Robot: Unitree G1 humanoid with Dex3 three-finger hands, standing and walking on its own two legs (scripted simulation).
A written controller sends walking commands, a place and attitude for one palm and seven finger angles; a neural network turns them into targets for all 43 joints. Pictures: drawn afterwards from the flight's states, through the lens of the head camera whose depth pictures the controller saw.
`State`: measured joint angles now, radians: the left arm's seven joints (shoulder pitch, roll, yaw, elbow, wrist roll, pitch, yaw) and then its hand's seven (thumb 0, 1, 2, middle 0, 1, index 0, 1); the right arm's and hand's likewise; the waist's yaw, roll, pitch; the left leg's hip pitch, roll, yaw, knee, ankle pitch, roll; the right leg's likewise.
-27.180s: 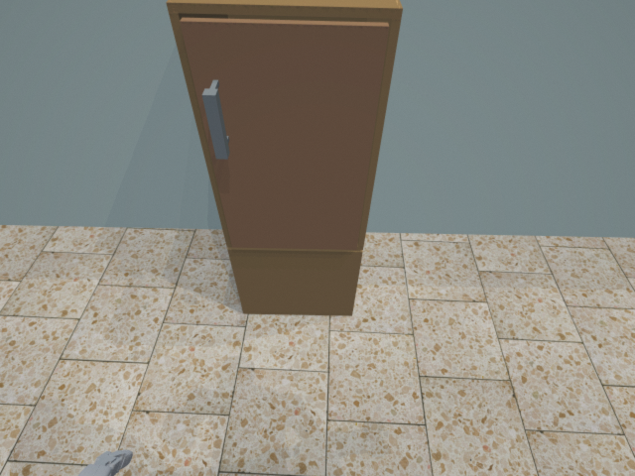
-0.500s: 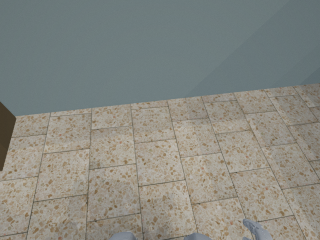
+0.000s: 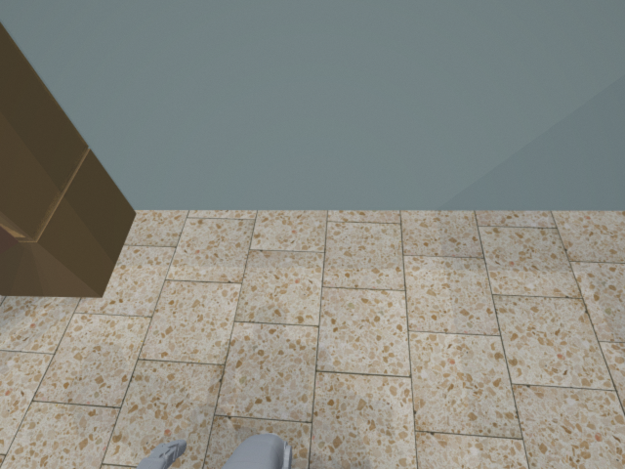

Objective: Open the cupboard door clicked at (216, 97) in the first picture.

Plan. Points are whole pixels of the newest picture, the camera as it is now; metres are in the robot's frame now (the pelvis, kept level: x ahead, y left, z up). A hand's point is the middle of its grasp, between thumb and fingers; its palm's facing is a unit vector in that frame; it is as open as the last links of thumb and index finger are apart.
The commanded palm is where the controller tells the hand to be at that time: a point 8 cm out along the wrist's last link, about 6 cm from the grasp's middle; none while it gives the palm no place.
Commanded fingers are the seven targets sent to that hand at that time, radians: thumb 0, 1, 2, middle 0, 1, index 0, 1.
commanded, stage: turn to face it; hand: left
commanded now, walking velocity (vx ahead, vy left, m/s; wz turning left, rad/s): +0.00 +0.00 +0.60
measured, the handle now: out of the picture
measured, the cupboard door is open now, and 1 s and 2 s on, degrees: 51 51 51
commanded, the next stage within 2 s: take the last steps up to it in 1.22 s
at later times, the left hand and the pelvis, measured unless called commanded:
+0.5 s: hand out of the picture +0.04 +0.26 -0.16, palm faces +0.32 -0.91 -0.26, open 7.4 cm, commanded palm none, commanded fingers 0.00 0.90 0.90 -0.20 -0.30 -0.20 -0.30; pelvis +0.02 +0.03 +0.00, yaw +18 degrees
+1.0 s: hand out of the picture +0.01 +0.17 -0.15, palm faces +0.58 -0.77 -0.25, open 7.3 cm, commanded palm none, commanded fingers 0.00 0.90 0.90 -0.20 -0.30 -0.20 -0.30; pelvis +0.06 -0.03 +0.00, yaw +37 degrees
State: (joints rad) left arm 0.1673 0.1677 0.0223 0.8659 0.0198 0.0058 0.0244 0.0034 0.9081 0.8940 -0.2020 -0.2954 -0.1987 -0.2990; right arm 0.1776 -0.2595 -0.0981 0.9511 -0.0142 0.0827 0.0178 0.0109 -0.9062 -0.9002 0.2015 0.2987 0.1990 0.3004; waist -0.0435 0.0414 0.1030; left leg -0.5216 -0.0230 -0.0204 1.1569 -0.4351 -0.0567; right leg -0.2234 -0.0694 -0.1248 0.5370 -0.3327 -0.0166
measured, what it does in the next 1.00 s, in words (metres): steps on the spot, turning left: left foot, then right foot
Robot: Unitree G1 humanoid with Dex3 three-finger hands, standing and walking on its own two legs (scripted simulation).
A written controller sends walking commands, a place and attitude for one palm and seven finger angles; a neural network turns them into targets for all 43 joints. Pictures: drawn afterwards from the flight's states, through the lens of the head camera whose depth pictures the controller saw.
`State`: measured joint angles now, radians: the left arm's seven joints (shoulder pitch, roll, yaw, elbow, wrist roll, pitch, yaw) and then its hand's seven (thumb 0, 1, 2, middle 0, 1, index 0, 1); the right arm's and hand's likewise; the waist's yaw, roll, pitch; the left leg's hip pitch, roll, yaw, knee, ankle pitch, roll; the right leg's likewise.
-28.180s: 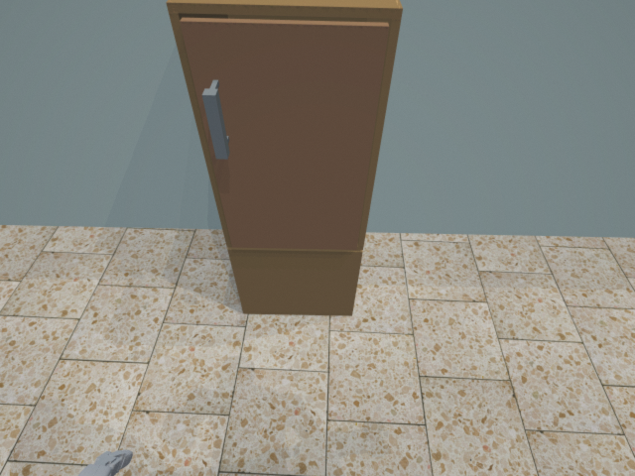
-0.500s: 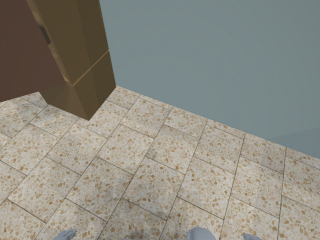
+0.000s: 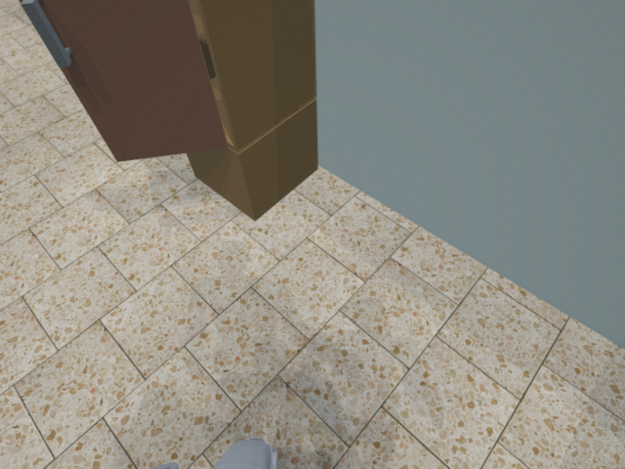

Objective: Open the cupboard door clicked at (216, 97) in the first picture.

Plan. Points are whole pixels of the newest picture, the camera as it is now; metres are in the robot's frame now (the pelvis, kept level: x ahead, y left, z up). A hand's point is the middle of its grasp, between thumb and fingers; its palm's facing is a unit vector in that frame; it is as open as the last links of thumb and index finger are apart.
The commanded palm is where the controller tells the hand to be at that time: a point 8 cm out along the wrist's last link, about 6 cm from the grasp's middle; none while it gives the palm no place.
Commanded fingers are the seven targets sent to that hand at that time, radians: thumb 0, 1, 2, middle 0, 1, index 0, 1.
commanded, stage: turn to face it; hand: left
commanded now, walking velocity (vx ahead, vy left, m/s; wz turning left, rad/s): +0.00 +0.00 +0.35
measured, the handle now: (50, 30) +0.96 +0.63 +0.06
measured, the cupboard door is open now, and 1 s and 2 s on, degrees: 51 51 51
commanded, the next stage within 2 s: take the last steps up to it in 0.22 s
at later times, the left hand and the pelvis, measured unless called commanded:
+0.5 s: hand out of the picture +0.06 +0.24 -0.16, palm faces +0.17 -0.96 -0.21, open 7.4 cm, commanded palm none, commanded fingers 0.00 0.90 0.90 -0.20 -0.30 -0.20 -0.30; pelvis +0.02 +0.04 +0.00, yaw +8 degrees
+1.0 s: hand out of the picture -0.01 +0.22 -0.17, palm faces +0.40 -0.90 -0.18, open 7.4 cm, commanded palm none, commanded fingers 0.00 0.90 0.90 -0.20 -0.30 -0.20 -0.30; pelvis +0.13 +0.10 -0.01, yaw +19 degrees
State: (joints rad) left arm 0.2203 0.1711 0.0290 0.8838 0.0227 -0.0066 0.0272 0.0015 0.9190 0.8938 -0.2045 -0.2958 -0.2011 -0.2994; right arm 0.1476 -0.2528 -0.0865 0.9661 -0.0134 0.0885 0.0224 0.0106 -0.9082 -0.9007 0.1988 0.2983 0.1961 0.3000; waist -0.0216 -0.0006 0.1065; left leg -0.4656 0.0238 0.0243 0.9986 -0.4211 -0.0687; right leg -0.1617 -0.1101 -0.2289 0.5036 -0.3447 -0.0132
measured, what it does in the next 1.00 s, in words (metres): walks ahead, turning left: left foot, then right foot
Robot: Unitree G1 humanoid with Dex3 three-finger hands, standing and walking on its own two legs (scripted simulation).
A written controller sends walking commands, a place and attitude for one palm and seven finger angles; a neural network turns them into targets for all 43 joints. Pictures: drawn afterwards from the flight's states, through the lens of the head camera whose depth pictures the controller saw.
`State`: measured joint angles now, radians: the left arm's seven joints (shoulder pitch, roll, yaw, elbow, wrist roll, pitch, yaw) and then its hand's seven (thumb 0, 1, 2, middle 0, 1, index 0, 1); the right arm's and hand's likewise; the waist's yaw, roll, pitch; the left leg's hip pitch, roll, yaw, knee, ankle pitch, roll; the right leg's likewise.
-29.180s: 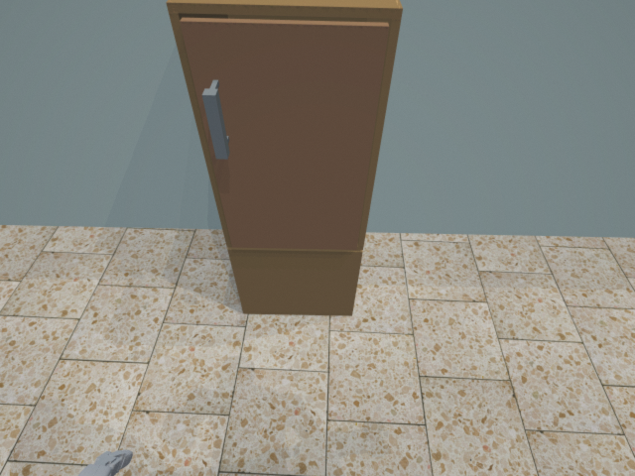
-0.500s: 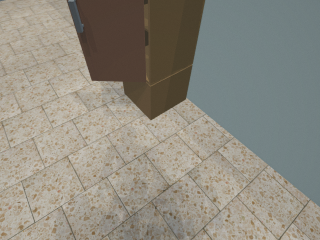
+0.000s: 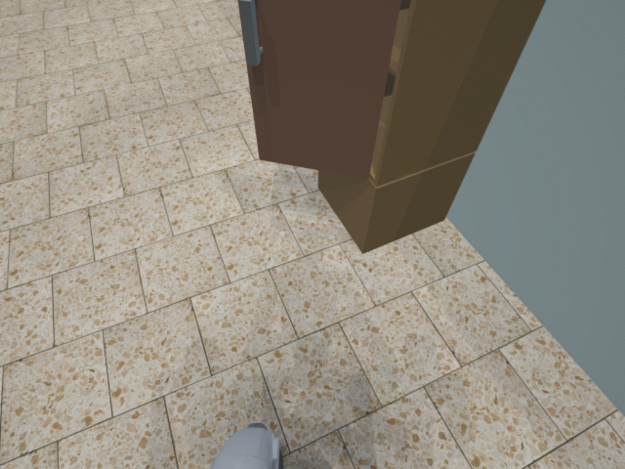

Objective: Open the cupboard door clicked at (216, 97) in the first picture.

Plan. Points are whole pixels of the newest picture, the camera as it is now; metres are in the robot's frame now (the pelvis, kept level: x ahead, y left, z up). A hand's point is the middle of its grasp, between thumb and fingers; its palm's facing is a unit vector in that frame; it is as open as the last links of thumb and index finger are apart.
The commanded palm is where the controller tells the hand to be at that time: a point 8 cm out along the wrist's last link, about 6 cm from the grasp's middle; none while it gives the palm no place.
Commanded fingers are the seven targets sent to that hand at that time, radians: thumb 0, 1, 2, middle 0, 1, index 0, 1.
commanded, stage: take the last steps up to it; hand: left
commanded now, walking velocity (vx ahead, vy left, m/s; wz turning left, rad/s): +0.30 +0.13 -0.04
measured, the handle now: (253, 28) +0.95 +0.24 +0.07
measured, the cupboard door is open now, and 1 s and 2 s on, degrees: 51 51 51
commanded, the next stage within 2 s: come to a stop and stand still in 0.74 s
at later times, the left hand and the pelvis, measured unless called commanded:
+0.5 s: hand (173, 343) +0.30 +0.27 -0.15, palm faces -0.04 -0.98 -0.17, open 7.4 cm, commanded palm none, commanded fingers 0.00 0.90 0.90 -0.20 -0.30 -0.20 -0.30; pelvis +0.18 +0.10 +0.01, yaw -4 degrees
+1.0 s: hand (189, 297) +0.39 +0.27 -0.17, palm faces -0.06 -0.98 -0.21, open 7.2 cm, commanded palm none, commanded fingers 0.00 0.90 0.90 -0.20 -0.30 -0.20 -0.30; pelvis +0.36 +0.10 +0.01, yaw -5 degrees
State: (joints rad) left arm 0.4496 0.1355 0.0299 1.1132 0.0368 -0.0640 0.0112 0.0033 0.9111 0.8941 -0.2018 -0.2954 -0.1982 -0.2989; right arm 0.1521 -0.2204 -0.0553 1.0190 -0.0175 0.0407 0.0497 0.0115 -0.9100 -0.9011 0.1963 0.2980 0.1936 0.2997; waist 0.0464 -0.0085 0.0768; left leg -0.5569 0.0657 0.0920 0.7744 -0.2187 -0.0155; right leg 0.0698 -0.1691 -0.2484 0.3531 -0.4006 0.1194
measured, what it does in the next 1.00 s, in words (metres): walks ahead: left foot, then right foot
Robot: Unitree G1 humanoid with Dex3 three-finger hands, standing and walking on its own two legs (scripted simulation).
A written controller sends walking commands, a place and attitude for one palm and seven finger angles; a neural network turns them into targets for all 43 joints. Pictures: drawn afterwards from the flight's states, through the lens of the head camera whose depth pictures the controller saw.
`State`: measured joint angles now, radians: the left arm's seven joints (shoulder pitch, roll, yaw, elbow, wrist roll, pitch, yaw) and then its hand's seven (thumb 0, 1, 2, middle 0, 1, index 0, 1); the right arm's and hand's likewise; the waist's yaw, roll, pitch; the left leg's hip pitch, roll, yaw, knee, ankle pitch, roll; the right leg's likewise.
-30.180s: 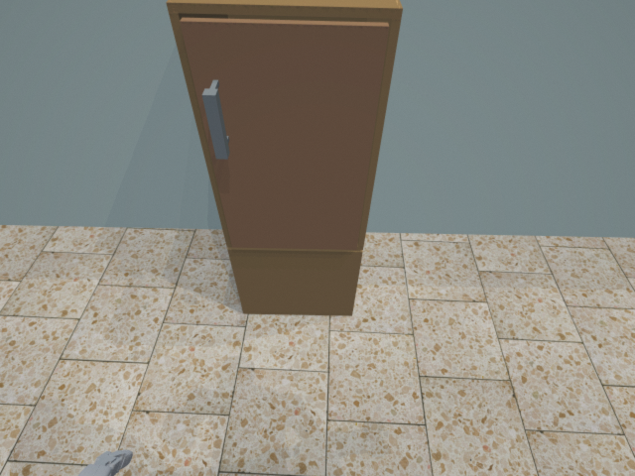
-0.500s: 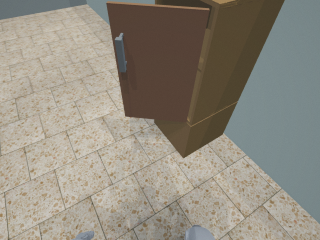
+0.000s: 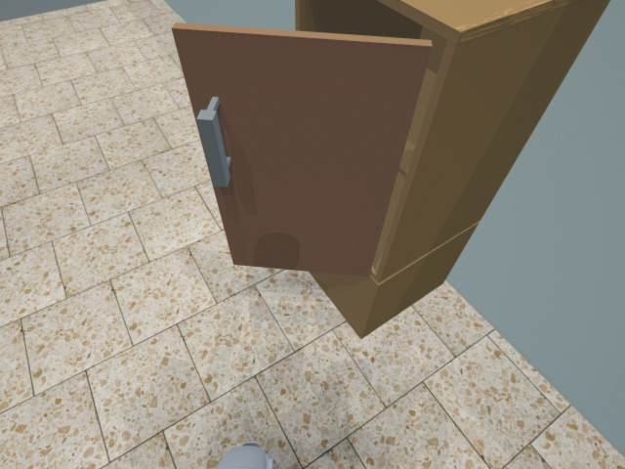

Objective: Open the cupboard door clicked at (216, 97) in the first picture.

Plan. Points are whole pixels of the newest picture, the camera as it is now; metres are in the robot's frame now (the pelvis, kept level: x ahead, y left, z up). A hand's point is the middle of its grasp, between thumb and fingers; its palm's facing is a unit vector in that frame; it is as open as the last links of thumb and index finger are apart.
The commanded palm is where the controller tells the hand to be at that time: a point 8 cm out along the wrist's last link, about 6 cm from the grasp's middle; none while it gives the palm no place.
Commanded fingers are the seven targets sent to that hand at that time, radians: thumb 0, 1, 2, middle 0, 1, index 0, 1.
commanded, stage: come to a stop and stand still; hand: left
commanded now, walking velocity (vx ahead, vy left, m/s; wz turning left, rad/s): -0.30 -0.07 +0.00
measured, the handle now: (218, 143) +0.58 +0.19 +0.06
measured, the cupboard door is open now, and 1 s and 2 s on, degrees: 51 51 51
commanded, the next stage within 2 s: look again from close up in 1.00 s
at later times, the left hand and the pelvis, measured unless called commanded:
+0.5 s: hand out of the picture +0.05 +0.19 -0.17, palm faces -0.02 -0.96 -0.28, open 7.4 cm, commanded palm none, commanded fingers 0.00 0.90 0.90 -0.20 -0.30 -0.20 -0.30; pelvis -0.02 -0.01 -0.01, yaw -3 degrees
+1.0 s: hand out of the picture -0.01 +0.13 -0.17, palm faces +0.00 -0.98 -0.19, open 7.3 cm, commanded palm none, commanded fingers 0.00 0.90 0.90 -0.20 -0.30 -0.20 -0.30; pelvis -0.02 -0.04 +0.01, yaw -2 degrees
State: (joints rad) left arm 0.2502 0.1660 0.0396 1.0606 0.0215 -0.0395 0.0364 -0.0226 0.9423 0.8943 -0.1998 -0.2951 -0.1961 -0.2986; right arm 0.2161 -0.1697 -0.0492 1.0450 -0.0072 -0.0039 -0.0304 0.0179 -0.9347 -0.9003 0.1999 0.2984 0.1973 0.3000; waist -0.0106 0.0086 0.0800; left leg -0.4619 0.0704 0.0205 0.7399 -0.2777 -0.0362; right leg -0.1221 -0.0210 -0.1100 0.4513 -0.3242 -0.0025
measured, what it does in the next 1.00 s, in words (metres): steps on the spot: left foot, then right foot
